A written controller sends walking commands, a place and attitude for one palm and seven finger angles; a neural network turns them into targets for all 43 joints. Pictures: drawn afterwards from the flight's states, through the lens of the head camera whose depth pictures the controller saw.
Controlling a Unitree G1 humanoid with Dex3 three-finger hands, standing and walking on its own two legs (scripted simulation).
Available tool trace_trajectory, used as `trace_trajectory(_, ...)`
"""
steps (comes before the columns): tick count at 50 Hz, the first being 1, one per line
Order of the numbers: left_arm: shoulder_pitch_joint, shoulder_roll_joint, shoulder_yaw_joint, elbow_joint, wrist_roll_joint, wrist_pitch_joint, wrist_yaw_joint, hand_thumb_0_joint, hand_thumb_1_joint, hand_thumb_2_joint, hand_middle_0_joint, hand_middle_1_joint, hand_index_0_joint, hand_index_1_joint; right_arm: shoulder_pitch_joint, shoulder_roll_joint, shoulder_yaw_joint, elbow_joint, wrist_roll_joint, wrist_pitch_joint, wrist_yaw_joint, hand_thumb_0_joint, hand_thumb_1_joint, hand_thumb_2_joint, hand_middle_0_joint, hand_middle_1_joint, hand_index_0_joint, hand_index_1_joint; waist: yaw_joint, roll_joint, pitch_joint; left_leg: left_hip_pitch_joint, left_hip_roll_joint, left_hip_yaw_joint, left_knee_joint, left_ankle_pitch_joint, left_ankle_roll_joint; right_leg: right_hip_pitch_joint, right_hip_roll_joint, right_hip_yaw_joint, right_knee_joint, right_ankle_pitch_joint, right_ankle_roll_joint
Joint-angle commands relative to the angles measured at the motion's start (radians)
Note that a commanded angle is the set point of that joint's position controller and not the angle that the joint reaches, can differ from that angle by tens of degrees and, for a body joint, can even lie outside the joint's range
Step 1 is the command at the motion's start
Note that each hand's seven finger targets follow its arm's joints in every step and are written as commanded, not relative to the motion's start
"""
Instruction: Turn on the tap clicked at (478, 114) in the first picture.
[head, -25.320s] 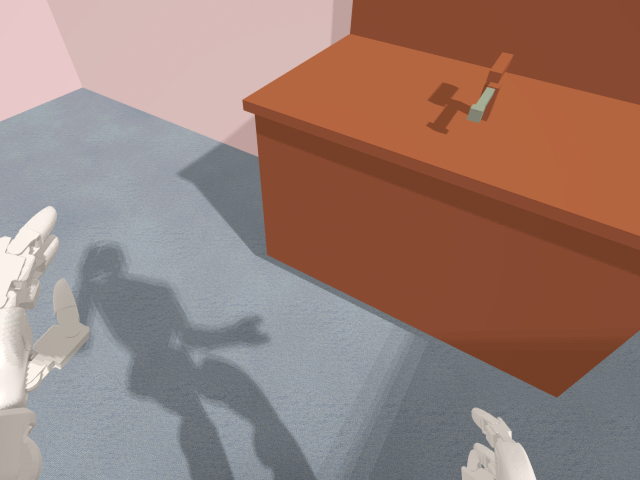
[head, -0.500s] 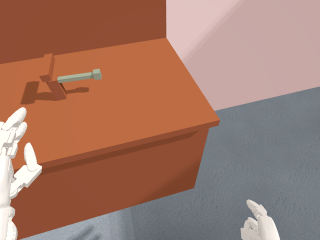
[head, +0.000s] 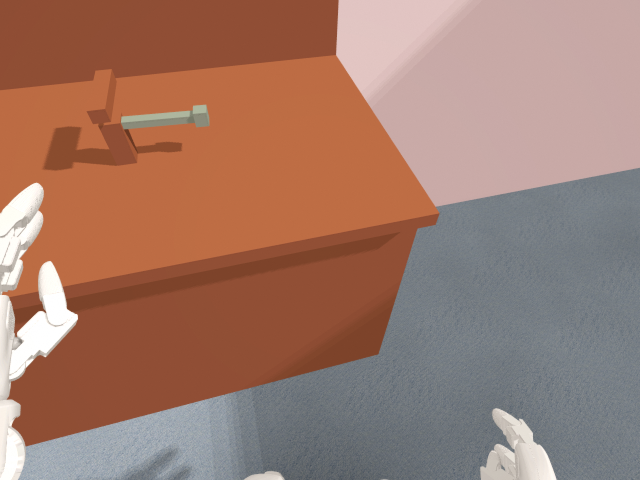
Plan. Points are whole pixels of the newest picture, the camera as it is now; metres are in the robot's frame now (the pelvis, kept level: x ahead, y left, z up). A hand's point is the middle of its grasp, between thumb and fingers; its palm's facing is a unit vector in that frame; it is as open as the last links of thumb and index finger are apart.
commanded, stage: step back with the hand held close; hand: left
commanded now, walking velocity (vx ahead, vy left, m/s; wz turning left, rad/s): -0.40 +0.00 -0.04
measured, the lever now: (201, 115) +0.70 +0.25 +0.07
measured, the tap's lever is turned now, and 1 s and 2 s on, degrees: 86 86 86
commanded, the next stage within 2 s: stop stepping back and stand still in 0.56 s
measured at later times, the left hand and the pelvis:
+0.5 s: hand out of the picture +0.13 +0.25 +0.18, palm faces +0.39 -0.83 -0.39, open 7.4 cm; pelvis -0.09 +0.00 +0.02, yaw -2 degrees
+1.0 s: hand out of the picture +0.04 +0.21 +0.16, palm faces +0.27 -0.88 -0.38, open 7.4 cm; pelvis -0.20 -0.01 +0.01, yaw -5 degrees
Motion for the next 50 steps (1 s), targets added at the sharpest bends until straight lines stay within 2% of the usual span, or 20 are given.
trace_trajectory(1,-0.01,0.137,0.145,-0.183,-0.002,-0.07,0.009,0.0,0.9,0.9,-0.2,-0.3,-0.2,-0.3,-0.137,-0.136,-0.057,-0.159,-0.009,-0.08,-0.003,0.0,-0.9,-0.9,0.2,0.3,0.2,0.3,0.048,0.139,-0.111,-0.363,0.234,-0.256,-0.379,-0.423,0.118,0.41,0.054,0.041,0.166,-0.107,0.001)
trace_trajectory(3,-0.011,0.123,0.119,-0.184,-0.025,-0.069,-0.004,0.0,0.9,0.9,-0.2,-0.3,-0.2,-0.3,-0.129,-0.12,-0.05,-0.126,-0.012,-0.091,0.003,0.0,-0.9,-0.9,0.2,0.3,0.2,0.3,0.041,0.079,-0.122,-0.129,0.186,-0.193,-0.265,-0.196,0.08,0.259,0.023,0.071,-0.033,-0.017,-0.016)
trace_trajectory(5,-0.041,0.138,0.092,-0.21,-0.039,-0.066,0.0,0.0,0.9,0.9,-0.2,-0.3,-0.2,-0.3,-0.128,-0.1,-0.043,-0.104,-0.009,-0.085,0.005,0.0,-0.9,-0.9,0.2,0.3,0.2,0.3,0.03,-0.007,-0.213,0.132,0.09,-0.042,-0.095,0.17,-0.003,0.132,-0.088,0.178,-0.15,0.388,-0.031)
trace_trajectory(7,-0.066,0.159,0.075,-0.221,-0.042,-0.043,0.004,0.0,0.9,0.9,-0.2,-0.3,-0.2,-0.3,-0.118,-0.096,-0.065,-0.113,0.004,-0.067,0.011,0.0,-0.9,-0.9,0.2,0.3,0.2,0.3,0.024,-0.161,-0.287,0.215,0.015,0.054,0.026,0.107,-0.044,0.096,-0.182,0.228,-0.241,0.422,-0.021)
trace_trajectory(10,-0.032,0.198,0.106,-0.221,-0.041,-0.029,0.007,0.0,0.9,0.9,-0.2,-0.3,-0.2,-0.3,-0.14,-0.069,-0.058,-0.117,-0.002,-0.044,0.011,0.0,-0.9,-0.9,0.2,0.3,0.2,0.3,0.025,-0.175,-0.191,0.145,-0.011,0.031,0.161,-0.112,-0.051,0.009,-0.263,0.276,-0.306,0.32,-0.114)
trace_trajectory(12,-0.029,0.199,0.12,-0.211,-0.044,-0.026,0.0,0.0,0.9,0.9,-0.2,-0.3,-0.2,-0.3,-0.138,-0.075,-0.047,-0.122,-0.009,-0.024,0.01,0.0,-0.9,-0.9,0.2,0.3,0.2,0.3,0.017,-0.136,-0.16,0.122,0.01,0.015,0.033,-0.063,-0.044,0.06,-0.226,0.222,-0.255,0.38,-0.11)
trace_trajectory(14,-0.03,0.212,0.141,-0.223,-0.053,-0.031,0.0,0.0,0.9,0.9,-0.2,-0.3,-0.2,-0.3,-0.147,-0.104,-0.05,-0.131,-0.005,-0.011,-0.003,0.0,-0.9,-0.9,0.2,0.3,0.2,0.3,0.022,0.007,-0.181,0.175,0.062,-0.022,-0.196,0.246,-0.023,0.114,-0.089,0.116,-0.165,0.34,-0.036)
trace_trajectory(16,0.019,0.213,0.151,-0.236,-0.064,-0.037,-0.004,0.0,0.9,0.9,-0.2,-0.3,-0.2,-0.3,-0.142,-0.107,-0.042,-0.166,-0.002,0.0,-0.005,0.0,-0.9,-0.9,0.2,0.3,0.2,0.3,0.034,0.149,-0.298,0.234,0.21,-0.147,-0.281,0.531,0.007,0.161,0.022,0.021,0.024,-0.006,0.005)
trace_trajectory(18,-0.029,0.188,0.137,-0.292,-0.053,-0.032,-0.007,0.0,0.9,0.9,-0.2,-0.3,-0.2,-0.3,-0.151,-0.114,-0.054,-0.169,-0.02,-0.027,0.004,0.0,-0.9,-0.9,0.2,0.3,0.2,0.3,0.045,0.229,-0.283,0.047,0.327,-0.231,-0.397,0.232,0.081,0.225,0.046,0.079,0.359,-0.267,-0.002)
trace_trajectory(20,-0.007,0.141,0.095,-0.245,-0.066,-0.005,0.004,0.0,0.9,0.9,-0.2,-0.3,-0.2,-0.3,-0.122,-0.102,-0.051,-0.138,-0.014,-0.056,0.009,0.0,-0.9,-0.9,0.2,0.3,0.2,0.3,0.046,0.096,-0.22,0.192,0.311,-0.185,-0.346,0.299,0.107,0.044,0.019,0.088,0.337,-0.299,-0.008)
trace_trajectory(26,-0.134,0.102,0.015,-0.238,-0.061,0.064,0.019,0.0,0.9,0.9,-0.2,-0.3,-0.2,-0.3,-0.171,-0.103,-0.028,-0.09,-0.019,-0.078,0.011,0.0,-0.9,-0.9,0.2,0.3,0.2,0.3,0.046,0.157,-0.224,0.261,0.253,-0.112,-0.463,-0.059,0.055,0.094,0.027,0.014,0.129,-0.299,-0.011)
trace_trajectory(29,-0.138,0.171,0.067,-0.281,-0.067,0.058,0.016,0.0,0.9,0.9,-0.2,-0.3,-0.2,-0.3,-0.19,-0.11,-0.026,-0.093,-0.025,-0.065,0.01,0.0,-0.9,-0.9,0.2,0.3,0.2,0.3,0.053,0.185,-0.228,0.214,0.204,-0.069,-0.456,-0.099,0.01,0.2,0.029,-0.006,-0.142,-0.211,-0.036)
trace_trajectory(31,-0.109,0.2,0.085,-0.302,-0.081,0.029,-0.003,0.0,0.9,0.9,-0.2,-0.3,-0.2,-0.3,-0.191,-0.096,-0.021,-0.095,-0.023,-0.036,0.017,0.0,-0.9,-0.9,0.2,0.3,0.2,0.3,0.05,0.085,-0.238,0.286,0.152,0.001,-0.284,-0.015,-0.053,0.157,-0.055,0.067,-0.384,-0.059,-0.075)
trace_trajectory(33,-0.106,0.265,0.131,-0.278,-0.078,0.002,-0.007,0.0,0.9,0.9,-0.2,-0.3,-0.2,-0.3,-0.182,-0.072,-0.01,-0.094,-0.026,-0.019,0.018,0.0,-0.9,-0.9,0.2,0.3,0.2,0.3,0.047,-0.128,-0.218,0.325,0.042,0.089,0.003,-0.055,-0.084,-0.052,-0.266,0.267,-0.453,0.127,-0.129)
trace_trajectory(35,0.001,0.229,0.128,-0.189,-0.057,0.028,0.002,0.0,0.9,0.9,-0.2,-0.3,-0.2,-0.3,-0.16,-0.083,-0.039,-0.127,0.005,-0.029,0.015,0.0,-0.9,-0.9,0.2,0.3,0.2,0.3,0.05,-0.3,-0.249,0.049,-0.016,0.058,0.212,-0.19,-0.063,0.176,-0.284,0.219,-0.291,0.61,-0.109)
trace_trajectory(38,0.009,0.169,0.105,-0.109,-0.064,0.061,0.002,0.0,0.9,0.9,-0.2,-0.3,-0.2,-0.3,-0.157,-0.082,-0.007,-0.132,0.014,-0.01,0.009,0.0,-0.9,-0.9,0.2,0.3,0.2,0.3,0.019,-0.094,-0.229,0.027,0.009,0.042,0.074,-0.077,-0.038,0.281,-0.258,0.162,-0.178,0.657,-0.112)
trace_trajectory(43,-0.013,0.175,0.097,-0.106,-0.078,0.056,0.01,0.0,0.9,0.9,-0.2,-0.3,-0.2,-0.3,-0.122,-0.145,-0.039,-0.133,0.034,-0.028,0.006,0.0,-0.9,-0.9,0.2,0.3,0.2,0.3,0.03,-0.09,-0.19,0.251,0.071,-0.02,-0.138,0.243,0.003,0.202,-0.122,0.13,-0.243,0.24,-0.012)
trace_trajectory(45,-0.015,0.191,0.101,-0.197,-0.075,0.039,0.013,0.0,0.9,0.9,-0.2,-0.3,-0.2,-0.3,-0.122,-0.139,-0.028,-0.137,0.022,-0.037,0.007,0.0,-0.9,-0.9,0.2,0.3,0.2,0.3,0.016,0.047,-0.207,0.278,0.086,-0.06,-0.156,0.372,0.005,0.219,-0.1,0.082,-0.176,0.229,-0.035)
trace_trajectory(47,-0.004,0.168,0.083,-0.206,-0.073,0.029,0.016,0.0,0.9,0.9,-0.2,-0.3,-0.2,-0.3,-0.126,-0.14,-0.025,-0.134,0.011,-0.048,0.008,0.0,-0.9,-0.9,0.2,0.3,0.2,0.3,0.021,0.103,-0.16,0.221,0.118,-0.136,-0.255,0.123,0.006,0.18,-0.05,0.029,-0.175,-0.065,-0.022)
trace_trajectory(50,-0.041,0.168,0.099,-0.201,-0.055,0.012,0.026,0.0,0.9,0.9,-0.2,-0.3,-0.2,-0.3,-0.134,-0.141,-0.025,-0.117,-0.005,-0.068,-0.005,0.0,-0.9,-0.9,0.2,0.3,0.2,0.3,0.019,0.129,-0.077,0.049,0.14,-0.214,-0.438,-0.449,0.02,0.217,-0.006,0.0,-0.15,-0.217,-0.024)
